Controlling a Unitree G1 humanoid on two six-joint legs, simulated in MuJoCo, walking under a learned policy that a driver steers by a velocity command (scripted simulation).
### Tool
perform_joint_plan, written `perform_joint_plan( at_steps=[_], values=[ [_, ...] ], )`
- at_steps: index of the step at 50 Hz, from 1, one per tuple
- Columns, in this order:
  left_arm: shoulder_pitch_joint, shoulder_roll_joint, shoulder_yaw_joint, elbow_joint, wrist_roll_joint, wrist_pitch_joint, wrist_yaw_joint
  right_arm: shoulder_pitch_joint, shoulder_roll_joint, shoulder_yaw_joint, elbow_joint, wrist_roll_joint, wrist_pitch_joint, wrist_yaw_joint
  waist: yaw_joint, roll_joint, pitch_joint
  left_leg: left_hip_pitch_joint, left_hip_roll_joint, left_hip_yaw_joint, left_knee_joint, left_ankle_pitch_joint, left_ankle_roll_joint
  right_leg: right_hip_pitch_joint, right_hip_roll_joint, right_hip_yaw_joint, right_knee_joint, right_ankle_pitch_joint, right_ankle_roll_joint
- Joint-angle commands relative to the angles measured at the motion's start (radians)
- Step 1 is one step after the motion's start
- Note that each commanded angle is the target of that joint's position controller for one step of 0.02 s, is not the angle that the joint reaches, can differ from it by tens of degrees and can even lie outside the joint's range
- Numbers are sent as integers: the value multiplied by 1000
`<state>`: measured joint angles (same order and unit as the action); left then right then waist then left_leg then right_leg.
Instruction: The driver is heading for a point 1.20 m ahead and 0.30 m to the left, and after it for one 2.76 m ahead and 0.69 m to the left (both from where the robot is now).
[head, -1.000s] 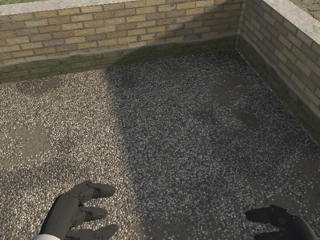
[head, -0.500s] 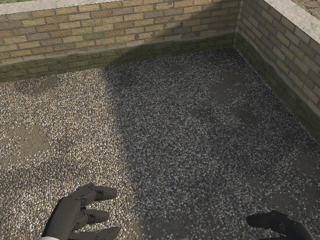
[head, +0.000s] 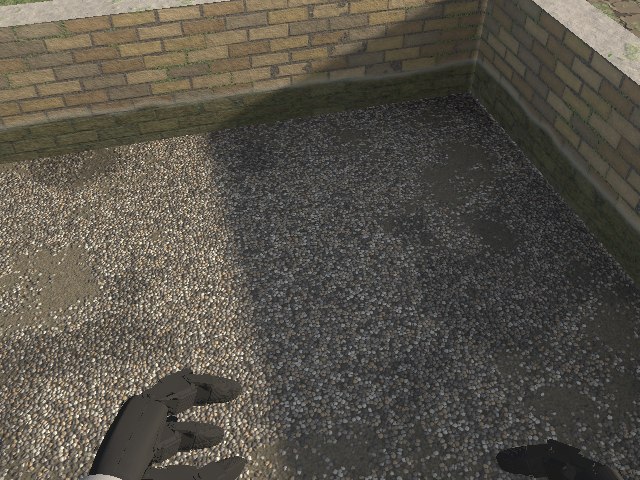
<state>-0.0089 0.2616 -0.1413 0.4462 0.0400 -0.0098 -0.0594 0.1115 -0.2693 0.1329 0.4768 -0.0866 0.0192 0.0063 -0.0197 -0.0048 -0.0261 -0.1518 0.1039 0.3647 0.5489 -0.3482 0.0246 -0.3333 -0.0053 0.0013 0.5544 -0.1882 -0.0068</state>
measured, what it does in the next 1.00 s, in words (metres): stands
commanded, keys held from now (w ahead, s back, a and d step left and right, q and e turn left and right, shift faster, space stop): w+shift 1.00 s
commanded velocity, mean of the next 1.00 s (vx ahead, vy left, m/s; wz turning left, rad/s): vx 1.00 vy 0.00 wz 0.00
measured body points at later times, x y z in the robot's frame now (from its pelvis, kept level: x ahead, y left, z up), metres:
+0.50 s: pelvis +0.01 +0.00 +0.00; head -0.01 +0.00 +0.45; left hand +0.28 +0.18 +0.01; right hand +0.23 -0.21 -0.03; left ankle -0.02 +0.09 -0.73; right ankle +0.07 -0.11 -0.73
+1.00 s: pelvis +0.01 +0.00 +0.00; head -0.01 -0.01 +0.45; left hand +0.29 +0.17 +0.01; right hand +0.24 -0.21 -0.03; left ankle -0.02 +0.09 -0.73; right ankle +0.07 -0.11 -0.73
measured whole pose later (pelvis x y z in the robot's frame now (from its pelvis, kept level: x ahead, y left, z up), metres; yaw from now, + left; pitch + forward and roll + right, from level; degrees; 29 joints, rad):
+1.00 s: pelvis +0.01 +0.00 +0.00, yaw +0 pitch -1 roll +1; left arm -0.06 0.26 -0.15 0.46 0.05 -0.01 -0.07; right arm 0.11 -0.26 0.13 0.43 -0.09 0.02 0.01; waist -0.02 -0.01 -0.04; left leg -0.15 0.10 0.32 0.53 -0.35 0.01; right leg -0.33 0.00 0.01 0.55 -0.20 -0.01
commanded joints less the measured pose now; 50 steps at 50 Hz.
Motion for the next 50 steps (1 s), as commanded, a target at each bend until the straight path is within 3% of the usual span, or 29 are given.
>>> perform_joint_plan(
  at_steps=[1,50],
  values=[
    [-163,92,37,-111,0,-21,3,-109,-87,-33,-109,0,-19,-4,-1,-13,-86,56,132,-222,-159,-19,50,-29,-68,107,-62,200,3],
    [-219,81,27,-96,6,-23,-4,-114,-76,-32,-157,0,-22,-4,-4,-8,-111,67,125,-262,-149,63,39,-15,-77,139,-68,215,-4]
  ],
)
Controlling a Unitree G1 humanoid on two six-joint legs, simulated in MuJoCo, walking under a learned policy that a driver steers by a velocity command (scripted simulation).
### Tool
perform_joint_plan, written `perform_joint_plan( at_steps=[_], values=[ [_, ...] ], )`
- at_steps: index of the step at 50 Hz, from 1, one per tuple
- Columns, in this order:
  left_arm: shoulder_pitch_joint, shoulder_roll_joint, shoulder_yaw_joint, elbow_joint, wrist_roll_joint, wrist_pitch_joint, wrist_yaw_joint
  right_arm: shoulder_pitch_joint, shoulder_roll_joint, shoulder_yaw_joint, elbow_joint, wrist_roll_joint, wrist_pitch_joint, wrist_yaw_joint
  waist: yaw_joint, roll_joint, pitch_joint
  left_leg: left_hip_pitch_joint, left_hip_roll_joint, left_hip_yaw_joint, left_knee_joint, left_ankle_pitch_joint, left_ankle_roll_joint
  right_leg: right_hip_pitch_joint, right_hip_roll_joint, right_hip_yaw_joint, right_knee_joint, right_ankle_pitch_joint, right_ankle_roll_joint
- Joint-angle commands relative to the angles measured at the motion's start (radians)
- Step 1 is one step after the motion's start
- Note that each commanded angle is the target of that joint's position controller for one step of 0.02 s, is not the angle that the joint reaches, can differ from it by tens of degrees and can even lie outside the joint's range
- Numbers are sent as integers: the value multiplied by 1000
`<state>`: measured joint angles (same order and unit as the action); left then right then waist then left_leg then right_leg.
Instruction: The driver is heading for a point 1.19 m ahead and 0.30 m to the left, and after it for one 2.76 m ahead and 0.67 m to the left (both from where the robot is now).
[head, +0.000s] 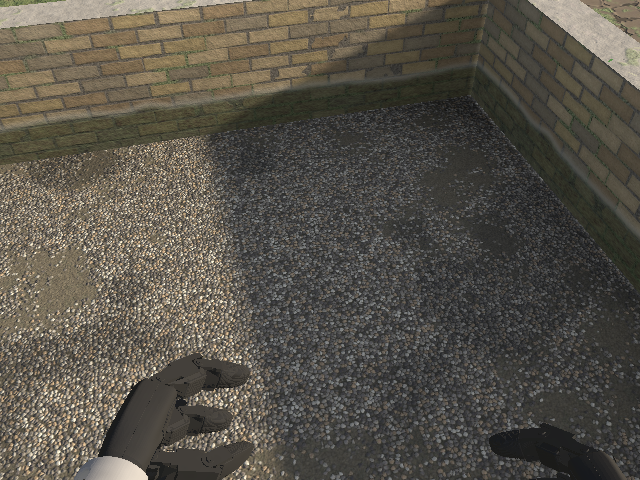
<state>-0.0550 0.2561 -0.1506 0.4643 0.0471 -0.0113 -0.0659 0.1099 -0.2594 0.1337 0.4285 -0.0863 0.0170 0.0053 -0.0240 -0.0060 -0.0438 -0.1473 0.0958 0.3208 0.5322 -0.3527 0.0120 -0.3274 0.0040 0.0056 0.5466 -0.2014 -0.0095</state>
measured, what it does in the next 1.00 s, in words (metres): stands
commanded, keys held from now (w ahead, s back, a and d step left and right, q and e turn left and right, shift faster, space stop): w+shift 0.68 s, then shift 0.32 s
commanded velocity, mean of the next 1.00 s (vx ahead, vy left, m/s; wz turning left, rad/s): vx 0.85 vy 0.00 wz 0.00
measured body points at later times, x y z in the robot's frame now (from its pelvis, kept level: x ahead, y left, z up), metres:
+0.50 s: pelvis +0.00 +0.00 +0.00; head -0.02 +0.00 +0.45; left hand +0.29 +0.17 +0.01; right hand +0.23 -0.21 -0.03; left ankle -0.04 +0.09 -0.73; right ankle +0.06 -0.11 -0.73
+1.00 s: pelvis +0.02 +0.01 +0.01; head +0.00 +0.01 +0.46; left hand +0.24 +0.20 -0.06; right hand +0.16 -0.22 -0.08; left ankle -0.04 +0.09 -0.73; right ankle +0.06 -0.11 -0.73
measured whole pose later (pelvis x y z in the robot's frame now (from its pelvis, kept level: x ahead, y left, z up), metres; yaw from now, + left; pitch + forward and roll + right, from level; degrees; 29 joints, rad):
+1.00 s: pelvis +0.02 +0.01 +0.01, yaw +0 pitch -1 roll +0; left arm 0.07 0.23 -0.12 0.61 0.03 0.03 -0.07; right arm 0.27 -0.25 0.10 0.56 -0.04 0.06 0.03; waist -0.02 -0.02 -0.04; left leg -0.05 0.06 0.29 0.37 -0.30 0.01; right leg -0.24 0.01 0.03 0.41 -0.16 -0.01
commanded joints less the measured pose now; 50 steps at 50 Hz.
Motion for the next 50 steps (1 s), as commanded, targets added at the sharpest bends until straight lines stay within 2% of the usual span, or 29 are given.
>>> perform_joint_plan(
  at_steps=[1,34,36,37,39,42,43,44,45,50],
  values=[
    [-173,87,36,-114,-1,-21,3,-112,-86,-33,-109,0,-20,-3,1,-7,-94,63,132,-219,-132,68,52,-21,-86,135,-60,228,-1],
    [-189,85,32,-114,2,-21,1,-115,-84,-31,-126,-1,-22,-1,-1,-6,-104,67,126,-242,-129,97,45,-14,-91,155,-69,231,-4],
    [-154,81,34,-87,-5,-14,2,-80,-78,-31,-109,3,-15,-3,-6,-26,-126,83,116,-242,-122,89,42,7,-102,181,-88,260,-18],
    [-145,72,34,-76,-1,-11,2,-61,-74,-29,-100,9,-16,-3,-11,-35,-116,79,110,-240,-128,59,33,19,-104,196,-98,249,-29],
    [-116,66,39,-48,-13,1,-1,-21,-66,-29,-72,19,-11,-2,-11,-46,-90,61,103,-244,-160,5,33,31,-114,225,-136,199,-41],
    [-66,70,53,-2,-29,15,-3,40,-79,-44,-21,33,1,1,-7,-32,-26,54,102,-253,-229,-31,53,26,-109,236,-185,96,-46],
    [-58,65,51,-4,-14,10,-10,-3,-62,-38,-28,32,9,8,16,-49,52,8,101,-235,-239,50,45,29,-106,219,-181,215,-45],
    [-32,65,55,14,-7,11,-9,45,-79,-47,-7,34,13,11,6,-36,5,27,96,-233,-246,47,47,71,-106,218,-177,232,-55],
    [-14,69,60,27,-11,14,-7,74,-89,-54,13,38,17,16,7,-31,-11,48,95,-229,-254,59,51,86,-102,214,-180,238,-61],
    [21,58,74,72,-19,35,9,131,-84,-76,71,46,41,29,1,-6,-21,100,80,-207,-276,164,61,115,-87,180,-196,268,-73]
  ],
)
